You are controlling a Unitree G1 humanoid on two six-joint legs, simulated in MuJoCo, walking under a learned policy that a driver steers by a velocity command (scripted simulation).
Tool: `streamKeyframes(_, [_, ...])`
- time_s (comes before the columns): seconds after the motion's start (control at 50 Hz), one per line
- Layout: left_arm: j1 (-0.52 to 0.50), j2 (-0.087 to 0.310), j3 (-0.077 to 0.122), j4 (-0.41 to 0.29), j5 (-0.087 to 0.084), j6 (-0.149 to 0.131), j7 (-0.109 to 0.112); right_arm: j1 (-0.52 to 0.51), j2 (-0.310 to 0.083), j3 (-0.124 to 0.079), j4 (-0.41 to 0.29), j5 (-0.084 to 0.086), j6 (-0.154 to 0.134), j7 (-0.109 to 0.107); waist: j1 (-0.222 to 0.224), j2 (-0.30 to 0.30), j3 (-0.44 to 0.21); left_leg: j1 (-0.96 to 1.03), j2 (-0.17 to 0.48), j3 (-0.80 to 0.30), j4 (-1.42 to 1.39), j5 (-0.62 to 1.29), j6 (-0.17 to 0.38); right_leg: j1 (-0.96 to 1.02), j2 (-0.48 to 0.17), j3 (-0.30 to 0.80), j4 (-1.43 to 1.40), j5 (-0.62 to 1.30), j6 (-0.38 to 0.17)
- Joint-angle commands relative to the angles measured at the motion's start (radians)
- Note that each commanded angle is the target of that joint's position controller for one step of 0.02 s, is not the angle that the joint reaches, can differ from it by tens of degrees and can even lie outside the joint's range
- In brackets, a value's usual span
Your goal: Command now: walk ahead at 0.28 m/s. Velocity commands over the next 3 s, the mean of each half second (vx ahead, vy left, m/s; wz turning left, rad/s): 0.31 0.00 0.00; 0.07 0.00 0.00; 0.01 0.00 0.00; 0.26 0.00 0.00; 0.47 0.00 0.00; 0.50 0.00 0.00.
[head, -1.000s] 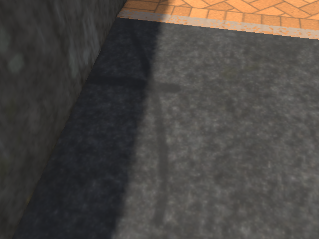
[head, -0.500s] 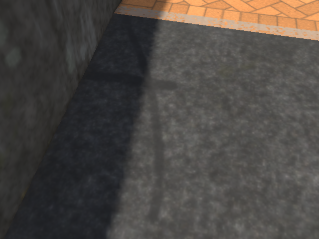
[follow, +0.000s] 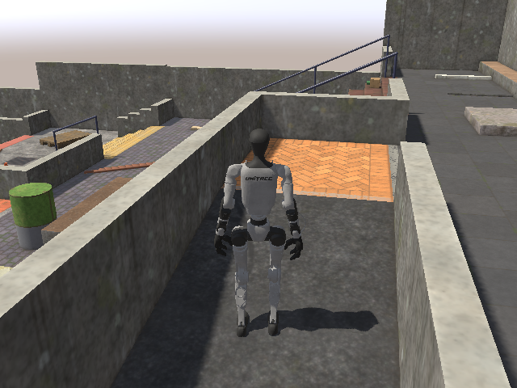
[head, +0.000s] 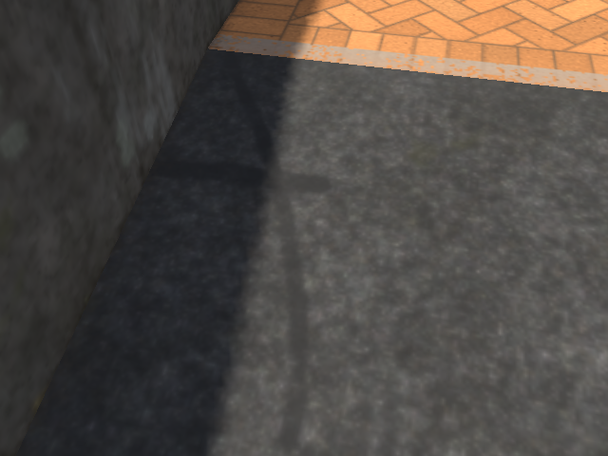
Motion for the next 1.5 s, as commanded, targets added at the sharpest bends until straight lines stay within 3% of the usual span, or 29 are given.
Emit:
streamKeyframes(0.02, [0.227, 0.059, 0.021, 0.012, -0.005, -0.026, -0.006, -0.167, -0.14, -0.033, -0.08, 0.003, -0.008, 0.008, 0.158, 0.059, 0.113, -0.382, 0.183, -0.201, -0.158, -0.305, 0.096, 0.29, -0.009, -0.01, -0.101, 0.023, -0.042])
streamKeyframes(0.04, [0.362, 0.095, 0.036, 0.049, -0.006, -0.026, 0.005, -0.255, -0.11, -0.027, -0.116, -0.002, -0.018, 0.01, 0.218, -0.094, 0.089, -0.539, 0.077, -0.056, 0.078, -0.197, 0.058, 0.47, -0.121, 0.168, -0.22, -0.105, -0.063])
streamKeyframes(0.06, [0.422, 0.165, 0.052, 0.061, -0.016, -0.022, 0.009, -0.263, -0.057, -0.015, -0.153, -0.008, -0.028, 0.019, 0.207, -0.273, 0.065, -0.651, -0.021, 0.097, 0.333, -0.144, 0.018, 0.509, -0.33, 0.531, -0.423, -0.439, -0.121])
streamKeyframes(0.08, [0.335, 0.187, 0.055, 0.047, -0.017, -0.015, 0.011, -0.273, -0.07, -0.013, -0.178, -0.028, -0.037, 0.028, 0.155, -0.283, 0.193, -0.693, 0.017, 0.073, 0.48, -0.137, 0.012, 0.312, -0.412, 0.698, -0.555, -0.539, -0.168])
streamKeyframes(0.1, [0.232, 0.142, 0.041, 0.012, -0.014, -0.023, 0.012, -0.276, -0.1, -0.021, -0.181, -0.031, -0.045, 0.039, 0.095, -0.137, 0.238, -0.658, 0.057, 0.051, 0.572, -0.059, 0.006, 0.216, -0.4, 0.65, -0.57, -0.478, -0.171])
streamKeyframes(0.12, [0.185, 0.131, 0.035, -0.003, -0.01, -0.035, 0.011, -0.249, -0.112, -0.028, -0.166, -0.024, -0.049, 0.052, 0.051, -0.061, 0.209, -0.615, 0.069, 0.045, 0.605, 0.0, 0.001, 0.192, -0.362, 0.56, -0.56, -0.371, -0.156])
streamKeyframes(0.14, [0.17, 0.128, 0.031, -0.01, -0.004, -0.048, 0.013, -0.209, -0.111, -0.033, -0.149, -0.02, -0.05, 0.062, 0.022, -0.044, 0.173, -0.582, 0.076, 0.053, 0.617, 0.05, 0.0, 0.207, -0.319, 0.473, -0.556, -0.259, -0.137])
streamKeyframes(0.2, [0.228, 0.105, 0.021, 0.016, -0.002, -0.084, 0.015, -0.186, -0.064, -0.03, -0.142, -0.032, -0.045, 0.078, 0.009, -0.079, 0.108, -0.62, 0.07, 0.1, 0.75, 0.165, 0.003, 0.252, -0.236, 0.321, -0.507, -0.024, -0.133])
streamKeyframes(0.28, [0.305, 0.077, 0.003, 0.036, 0.01, -0.105, 0.014, -0.389, -0.062, -0.013, -0.241, -0.031, -0.046, 0.082, 0.041, -0.095, 0.17, -0.811, 0.102, 0.128, 0.77, 0.186, -0.027, 0.281, -0.251, 0.266, -0.502, 0.208, -0.169])
streamKeyframes(0.34, [0.313, 0.083, -0.008, 0.043, 0.008, -0.099, 0.021, -0.461, -0.019, 0.017, -0.292, -0.022, -0.048, 0.08, 0.041, -0.102, 0.156, -0.629, 0.063, 0.202, 0.562, 0.152, -0.006, 0.209, -0.222, 0.14, -0.428, 0.769, -0.134])
streamKeyframes(0.38, [0.324, 0.115, -0.011, 0.058, -0.001, -0.092, 0.015, -0.372, -0.026, 0.014, -0.274, -0.007, -0.04, 0.053, 0.0, -0.163, 0.08, -0.366, -0.034, 0.272, 0.48, 0.104, 0.047, 0.167, -0.222, 0.08, -0.289, 1.276, -0.105])
streamKeyframes(0.4, [0.33, 0.134, -0.01, 0.066, -0.006, -0.09, 0.014, -0.241, -0.05, 0.0, -0.235, 0.006, -0.039, 0.036, -0.057, -0.193, 0.006, -0.227, -0.07, 0.266, 0.449, 0.133, 0.071, 0.179, -0.231, 0.073, -0.148, 1.456, -0.083])
streamKeyframes(0.42, [0.292, 0.163, -0.005, 0.061, -0.022, -0.089, 0.009, -0.084, -0.079, -0.016, -0.192, 0.016, -0.045, 0.024, -0.148, -0.191, -0.072, -0.043, -0.061, 0.228, 0.307, 0.252, 0.089, 0.146, -0.217, 0.048, 0.025, 1.393, -0.043])
streamKeyframes(0.44, [0.271, 0.157, -0.006, 0.04, -0.031, -0.095, 0.004, 0.027, -0.151, -0.04, -0.163, 0.0, -0.054, 0.016, -0.197, -0.171, -0.151, 0.175, 0.034, 0.084, 0.206, 0.276, 0.1, 0.009, -0.181, 0.053, 0.217, 1.075, -0.012])
streamKeyframes(0.46, [0.32, 0.05, -0.023, 0.005, -0.021, -0.097, -0.002, 0.119, -0.278, -0.064, -0.141, -0.019, -0.058, 0.013, -0.139, 0.094, -0.262, 0.372, 0.397, -0.337, 0.158, 0.589, 0.168, -0.168, -0.048, 0.02, 0.536, 0.16, 0.024])
streamKeyframes(0.48, [0.354, 0.048, -0.005, 0.003, -0.038, -0.088, -0.005, 0.159, -0.331, -0.077, -0.122, 0.004, -0.048, 0.016, -0.131, 0.155, -0.367, 0.365, 0.502, -0.727, -0.077, 0.746, 0.294, -0.266, 0.089, 0.138, 0.807, -0.055, 0.046])
streamKeyframes(0.5, [0.259, 0.066, 0.001, -0.032, -0.023, -0.074, -0.004, -0.02, -0.279, -0.064, -0.145, 0.015, -0.055, 0.015, -0.047, 0.039, -0.185, 0.178, 0.473, -0.582, -0.117, 0.599, 0.295, -0.348, 0.006, 0.151, 0.901, 0.045, 0.053])
streamKeyframes(0.52, [0.17, 0.064, 0.003, -0.051, -0.002, -0.071, -0.007, -0.124, -0.159, -0.033, -0.159, 0.009, -0.069, 0.017, -0.029, -0.016, -0.058, 0.035, 0.408, -0.41, -0.101, 0.593, 0.268, -0.371, -0.027, 0.096, 0.908, 0.102, 0.049])
streamKeyframes(0.56, [0.168, 0.041, 0.009, -0.059, 0.003, -0.059, -0.01, -0.143, -0.029, 0.008, -0.125, 0.003, -0.096, 0.02, 0.036, -0.009, -0.005, -0.111, 0.292, -0.138, -0.121, 0.732, 0.189, -0.28, -0.076, 0.102, 0.802, 0.148, 0.041])
streamKeyframes(0.58, [0.186, 0.032, 0.01, -0.053, 0.002, -0.043, -0.014, -0.139, 0.003, 0.022, -0.11, -0.003, -0.103, 0.018, 0.056, 0.005, -0.013, -0.152, 0.257, -0.056, -0.124, 0.772, 0.157, -0.222, -0.073, 0.091, 0.763, 0.163, 0.039])
streamKeyframes(0.66, [0.183, 0.003, 0.008, -0.056, 0.0, -0.002, -0.013, -0.074, -0.039, 0.034, -0.074, -0.02, -0.122, 0.009, 0.084, 0.056, -0.043, -0.165, 0.225, 0.06, -0.111, 0.938, 0.152, -0.179, -0.04, 0.047, 0.607, 0.184, 0.062])
streamKeyframes(0.78, [-0.023, 0.019, -0.005, -0.098, 0.005, 0.033, 0.013, 0.04, -0.083, 0.038, -0.037, -0.023, -0.079, -0.003, -0.002, 0.12, -0.001, -0.097, 0.255, -0.022, -0.135, 0.479, 0.144, -0.172, -0.04, -0.012, 0.204, 0.085, 0.079])
streamKeyframes(0.82, [-0.032, 0.024, -0.005, -0.091, 0.0, 0.027, 0.014, 0.036, -0.075, 0.041, -0.036, -0.017, -0.066, -0.005, -0.001, 0.093, 0.016, -0.124, 0.269, -0.063, -0.137, 0.335, 0.135, -0.112, -0.04, -0.011, 0.1, 0.126, 0.069])
streamKeyframes(0.86, [0.011, 0.033, -0.009, -0.071, 0.004, 0.007, 0.016, 0.031, -0.065, 0.046, -0.031, -0.013, -0.065, -0.006, 0.037, 0.014, 0.02, -0.198, 0.242, -0.054, -0.118, 0.261, 0.075, 0.053, -0.076, 0.058, -0.105, 0.33, 0.059])
streamKeyframes(0.9, [0.024, 0.078, 0.0, -0.05, -0.009, -0.007, 0.025, 0.118, -0.028, 0.046, -0.017, 0.008, -0.069, 0.001, -0.019, -0.101, -0.029, -0.208, 0.139, 0.019, -0.102, 0.25, 0.018, 0.204, -0.151, 0.157, -0.109, 0.473, 0.014])
streamKeyframes(0.92, [0.005, 0.049, -0.003, -0.042, -0.02, -0.007, 0.024, 0.109, -0.021, 0.049, -0.005, 0.009, -0.062, -0.002, -0.004, -0.096, -0.01, -0.133, 0.115, 0.039, -0.111, 0.221, 0.001, 0.105, -0.142, 0.16, -0.122, 0.363, -0.004])
streamKeyframes(0.96, [-0.015, 0.026, -0.007, -0.035, -0.016, -0.014, 0.022, 0.062, -0.052, 0.038, -0.012, 0.0, -0.053, -0.006, -0.003, -0.05, 0.013, -0.017, 0.128, 0.031, -0.101, 0.288, 0.0, 0.007, -0.113, 0.129, -0.15, 0.349, 0.007])
streamKeyframes(1.06, [-0.012, 0.023, -0.004, 0.0, -0.017, -0.018, 0.028, 0.078, -0.026, 0.047, 0.006, -0.002, -0.046, -0.013, -0.009, 0.014, 0.021, 0.018, 0.157, 0.023, -0.104, 0.389, -0.006, 0.014, -0.093, 0.102, -0.154, 0.356, 0.019])
streamKeyframes(1.5, [-0.027, 0.018, -0.021, 0.089, -0.019, 0.004, 0.02, 0.117, -0.012, 0.06, 0.027, 0.0, -0.053, -0.02, -0.003, 0.038, 0.058, -0.004, 0.187, -0.046, -0.184, 0.336, -0.027, -0.001, -0.09, 0.067, -0.151, 0.29, 0.042])
Next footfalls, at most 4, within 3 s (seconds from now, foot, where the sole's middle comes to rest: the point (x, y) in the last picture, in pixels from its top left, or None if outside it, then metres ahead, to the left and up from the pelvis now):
0.44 left None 0.34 0.10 -0.73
0.84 right None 0.40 -0.08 -0.71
2.10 right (377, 375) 0.67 -0.12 -0.66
2.66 left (329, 245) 1.01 -0.02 -0.61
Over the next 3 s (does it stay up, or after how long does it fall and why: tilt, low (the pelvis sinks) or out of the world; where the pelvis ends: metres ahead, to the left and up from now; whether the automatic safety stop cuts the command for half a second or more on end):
stays up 1.04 -0.06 0.16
